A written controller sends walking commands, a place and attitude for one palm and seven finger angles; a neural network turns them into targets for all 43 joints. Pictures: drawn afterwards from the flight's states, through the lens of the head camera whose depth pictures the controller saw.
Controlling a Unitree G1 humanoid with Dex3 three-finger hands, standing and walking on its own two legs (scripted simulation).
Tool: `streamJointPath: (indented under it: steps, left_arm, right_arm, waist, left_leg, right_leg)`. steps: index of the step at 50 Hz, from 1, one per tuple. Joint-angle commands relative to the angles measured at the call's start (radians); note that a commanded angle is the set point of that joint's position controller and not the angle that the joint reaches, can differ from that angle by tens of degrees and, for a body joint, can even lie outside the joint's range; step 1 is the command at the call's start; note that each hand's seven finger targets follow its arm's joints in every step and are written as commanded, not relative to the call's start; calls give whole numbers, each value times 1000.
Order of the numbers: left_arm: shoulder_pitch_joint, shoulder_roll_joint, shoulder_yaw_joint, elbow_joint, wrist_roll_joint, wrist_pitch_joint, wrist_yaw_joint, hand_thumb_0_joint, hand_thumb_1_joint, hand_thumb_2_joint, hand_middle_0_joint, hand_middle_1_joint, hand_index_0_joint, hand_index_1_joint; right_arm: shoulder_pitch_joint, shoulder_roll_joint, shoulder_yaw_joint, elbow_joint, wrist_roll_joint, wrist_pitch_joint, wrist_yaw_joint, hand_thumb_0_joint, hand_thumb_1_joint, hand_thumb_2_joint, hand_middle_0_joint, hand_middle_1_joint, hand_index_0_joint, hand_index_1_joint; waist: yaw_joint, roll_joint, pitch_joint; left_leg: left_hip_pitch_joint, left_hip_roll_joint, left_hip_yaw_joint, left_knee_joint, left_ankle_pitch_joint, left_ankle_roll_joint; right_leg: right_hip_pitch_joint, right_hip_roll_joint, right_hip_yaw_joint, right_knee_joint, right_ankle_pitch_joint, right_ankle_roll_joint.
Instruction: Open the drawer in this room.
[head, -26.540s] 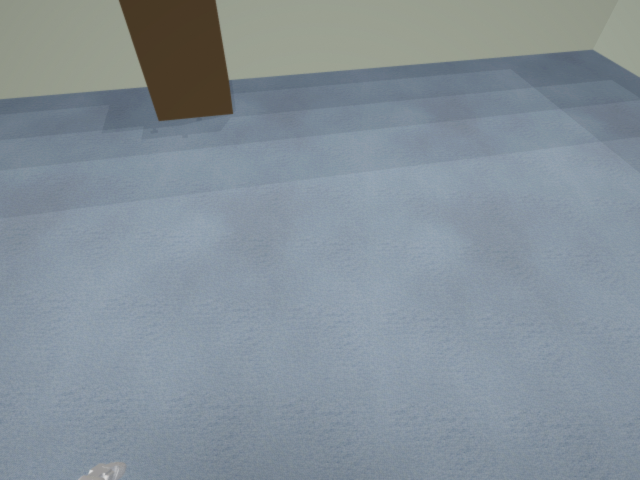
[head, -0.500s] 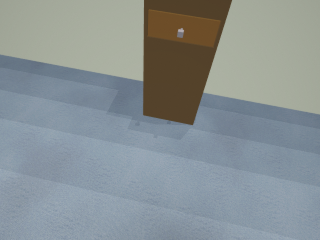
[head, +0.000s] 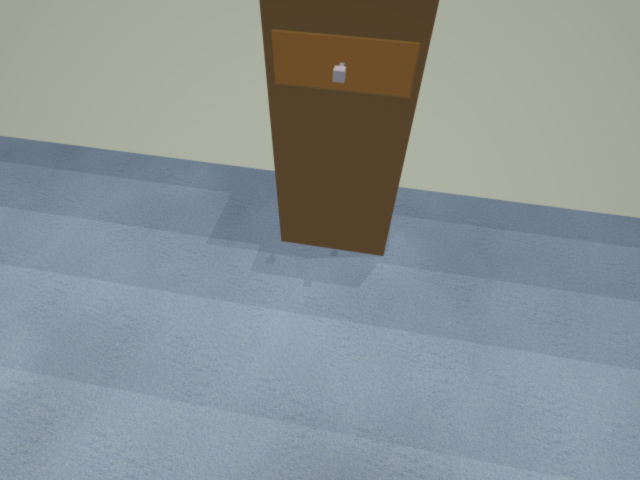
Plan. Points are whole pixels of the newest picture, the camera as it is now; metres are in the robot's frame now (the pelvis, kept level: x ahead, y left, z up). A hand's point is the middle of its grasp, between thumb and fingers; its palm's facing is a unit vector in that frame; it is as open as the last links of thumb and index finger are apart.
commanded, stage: stand and wait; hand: left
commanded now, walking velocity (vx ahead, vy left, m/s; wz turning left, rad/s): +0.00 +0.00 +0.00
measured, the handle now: (340, 71) +1.08 +0.00 +0.00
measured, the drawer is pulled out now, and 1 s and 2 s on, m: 0.00 0.00 0.00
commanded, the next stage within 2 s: look at it before walking up in 0.10 s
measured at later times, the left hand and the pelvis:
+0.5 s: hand out of the picture -0.04 +0.14 -0.18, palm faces +0.06 -0.99 -0.14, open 7.4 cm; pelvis +0.00 -0.01 +0.00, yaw +0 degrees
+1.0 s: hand out of the picture -0.01 +0.16 -0.18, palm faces +0.00 -0.99 -0.15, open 7.4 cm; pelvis +0.01 +0.00 -0.01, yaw -4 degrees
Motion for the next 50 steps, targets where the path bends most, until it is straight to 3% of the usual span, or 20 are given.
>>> streamJointPath:
  steps: [1, 18, 24, 28, 40, 42, 43, 45, 47, 48, 49, 50]
  left_arm:
    - [88, 71, 12, -16, 4, -8, 5, 0, 900, 900, -200, -300, -200, -300]
    - [121, 52, 12, -11, 9, -12, 6, 0, 900, 900, -200, -300, -200, -300]
    - [115, 56, 12, -14, 8, -9, 5, 0, 900, 900, -200, -300, -200, -300]
    - [105, 64, 16, -20, 9, -9, 4, 0, 900, 900, -200, -300, -200, -300]
    - [94, 76, 21, -27, 10, -11, 4, 0, 900, 900, -200, -300, -200, -300]
    - [90, 70, 26, -23, 9, -4, -1, 0, 900, 900, -200, -300, -200, -300]
    - [83, 80, 35, -30, 12, 2, -5, 0, 900, 900, -200, -300, -200, -300]
    - [57, 86, 51, -56, 19, 14, -20, 0, 900, 900, -200, -300, -200, -300]
    - [27, 70, 63, -101, 27, 23, -36, 0, 900, 900, -200, -300, -200, -300]
    - [-4, 62, 68, -126, 31, 26, -43, 0, 900, 900, -200, -300, -200, -300]
    - [-44, 55, 74, -154, 32, 28, -49, 0, 900, 900, -200, -300, -200, -300]
    - [-84, 56, 80, -178, 33, 26, -56, 0, 900, 900, -200, -300, -200, -300]
  right_arm:
    - [50, -76, -11, -30, 0, -13, -12, 0, -900, -900, 200, 300, 200, 300]
    - [40, -83, -15, -47, 0, -11, -14, 0, -900, -900, 200, 300, 200, 300]
    - [39, -87, -14, -54, -1, -8, -12, 0, -900, -900, 200, 300, 200, 300]
    - [48, -94, -15, -55, -1, -12, -12, 0, -900, -900, 200, 300, 200, 300]
    - [49, -99, -17, -53, -1, -19, -14, 0, -900, -900, 200, 300, 200, 300]
    - [57, -95, -20, -47, -6, -17, -16, 0, -900, -900, 200, 300, 200, 300]
    - [67, -108, -27, -53, -8, -12, -15, 0, -900, -900, 200, 300, 200, 300]
    - [59, -138, -46, -76, -12, -2, -14, 0, -900, -900, 200, 300, 200, 300]
    - [69, -190, -70, -101, -15, 1, -15, 0, -900, -900, 200, 300, 200, 300]
    - [79, -212, -82, -109, -16, -4, -14, 0, -900, -900, 200, 300, 200, 300]
    - [82, -220, -87, -118, -20, -11, -13, 0, -900, -900, 200, 300, 200, 300]
    - [83, -215, -87, -122, -24, -18, -13, 0, -900, -900, 200, 300, 200, 300]
  waist:
    - [7, -4, 38]
    - [4, -7, 54]
    - [7, -2, 88]
    - [7, -2, 54]
    - [7, -15, 48]
    - [5, 7, 57]
    - [1, 12, 63]
    - [-6, 49, 109]
    - [-19, 166, 138]
    - [-26, 206, 119]
    - [-36, 203, 135]
    - [-43, 167, 147]
  left_leg:
    - [0, 105, -120, -66, 122, -1]
    - [1, 104, -122, -56, 93, 0]
    - [-23, 100, -124, -70, 44, -1]
    - [-18, 103, -129, -67, 74, 3]
    - [-11, 110, -127, -68, 115, 7]
    - [1, 111, -104, -52, 34, 2]
    - [-2, 116, -99, -42, -59, 2]
    - [-30, 156, -137, -77, -281, 20]
    - [-23, 270, -250, -170, -478, 79]
    - [-4, 347, -309, -212, -509, 124]
    - [13, 395, -337, -243, -481, 161]
    - [8, 415, -330, -250, -435, 170]
  right_leg:
    - [-48, -101, 106, -87, 173, -10]
    - [-69, -95, 111, -100, 140, -12]
    - [-89, -91, 117, -110, 81, -12]
    - [-60, -90, 112, -97, 115, -13]
    - [-49, -92, 106, -82, 154, -12]
    - [-77, -81, 122, -79, 93, -17]
    - [-102, -68, 123, -55, 1, -25]
    - [-201, -36, 114, 4, -174, -31]
    - [-326, 24, 35, 210, -209, -21]
    - [-373, 17, 2, 374, -215, -17]
    - [-447, -17, 22, 479, -253, -16]
    - [-477, -51, 47, 513, -256, -16]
